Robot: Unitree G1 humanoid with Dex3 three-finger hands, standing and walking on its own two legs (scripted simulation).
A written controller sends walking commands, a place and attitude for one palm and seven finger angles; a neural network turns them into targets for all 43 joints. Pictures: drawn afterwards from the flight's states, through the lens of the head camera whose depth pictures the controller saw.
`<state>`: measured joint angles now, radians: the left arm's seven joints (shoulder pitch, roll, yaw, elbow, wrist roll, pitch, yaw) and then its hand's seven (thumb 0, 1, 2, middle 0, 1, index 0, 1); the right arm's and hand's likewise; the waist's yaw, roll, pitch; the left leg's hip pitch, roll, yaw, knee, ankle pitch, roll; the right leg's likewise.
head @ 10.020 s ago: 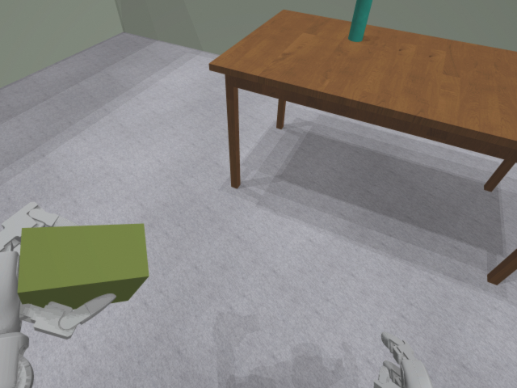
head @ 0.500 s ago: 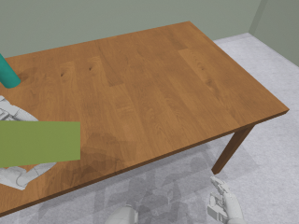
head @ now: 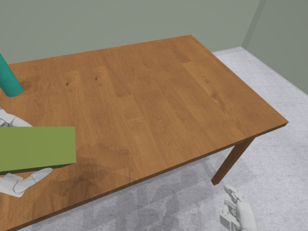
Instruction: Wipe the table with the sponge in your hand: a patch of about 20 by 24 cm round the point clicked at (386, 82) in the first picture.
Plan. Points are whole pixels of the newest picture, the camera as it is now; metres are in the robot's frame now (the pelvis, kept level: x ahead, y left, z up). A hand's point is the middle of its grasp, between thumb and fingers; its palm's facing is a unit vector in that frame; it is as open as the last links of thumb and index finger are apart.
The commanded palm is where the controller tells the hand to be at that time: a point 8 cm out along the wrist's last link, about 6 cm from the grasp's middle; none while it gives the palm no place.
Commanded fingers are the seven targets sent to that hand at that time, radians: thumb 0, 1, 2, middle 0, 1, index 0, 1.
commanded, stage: come to a stop and stand still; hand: left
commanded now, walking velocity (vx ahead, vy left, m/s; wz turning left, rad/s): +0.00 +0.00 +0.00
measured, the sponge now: (43, 151) +0.22 +0.22 +0.17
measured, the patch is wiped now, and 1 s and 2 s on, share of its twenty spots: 0.00 0.00 0.00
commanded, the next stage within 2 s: look again from close up in 0.30 s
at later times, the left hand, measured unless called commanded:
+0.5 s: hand (2, 131) +0.24 +0.29 +0.20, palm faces +0.48 -0.74 -0.48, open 10.1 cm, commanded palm +0.16 +0.28 +0.18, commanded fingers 0.00 0.10 1.30 -1.20 -1.60 -1.20 -1.60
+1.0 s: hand (24, 135) +0.24 +0.27 +0.18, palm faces +0.37 -0.85 -0.37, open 10.1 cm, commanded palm +0.18 +0.30 +0.18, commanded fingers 0.00 0.10 1.30 -1.20 -1.60 -1.20 -1.60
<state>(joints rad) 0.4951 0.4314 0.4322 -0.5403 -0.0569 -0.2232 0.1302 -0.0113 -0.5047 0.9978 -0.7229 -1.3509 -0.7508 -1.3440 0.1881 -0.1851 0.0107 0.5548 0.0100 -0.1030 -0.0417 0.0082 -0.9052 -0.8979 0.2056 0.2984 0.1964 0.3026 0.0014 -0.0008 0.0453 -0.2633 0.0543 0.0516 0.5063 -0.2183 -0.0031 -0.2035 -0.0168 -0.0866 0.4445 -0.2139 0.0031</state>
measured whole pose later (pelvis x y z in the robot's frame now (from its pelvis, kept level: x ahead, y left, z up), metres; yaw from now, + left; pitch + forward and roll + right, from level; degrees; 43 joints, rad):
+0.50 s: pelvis +0.00 +0.00 +0.00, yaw +0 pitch +0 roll -1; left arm 0.24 0.51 0.48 -0.32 -0.03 -0.25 0.09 -0.01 -0.50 1.00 -0.72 -1.35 -0.75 -1.34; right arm 0.22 -0.20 0.01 0.62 0.00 -0.14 -0.04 0.01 -0.90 -0.90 0.21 0.30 0.20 0.30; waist 0.05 0.00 0.06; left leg -0.29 0.05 0.06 0.48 -0.20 0.00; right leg -0.23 -0.02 -0.08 0.42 -0.19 0.01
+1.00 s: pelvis +0.02 +0.03 +0.00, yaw -1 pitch +0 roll -1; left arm 0.40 0.39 0.37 -0.52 -0.04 -0.25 0.11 -0.01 -0.51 1.00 -0.73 -1.35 -0.75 -1.34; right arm 0.15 -0.17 0.03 0.56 0.00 -0.16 -0.01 0.01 -0.90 -0.90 0.21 0.30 0.20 0.30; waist 0.03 -0.04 0.06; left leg -0.25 0.02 0.08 0.48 -0.24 0.03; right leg -0.18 -0.05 -0.06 0.40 -0.21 0.04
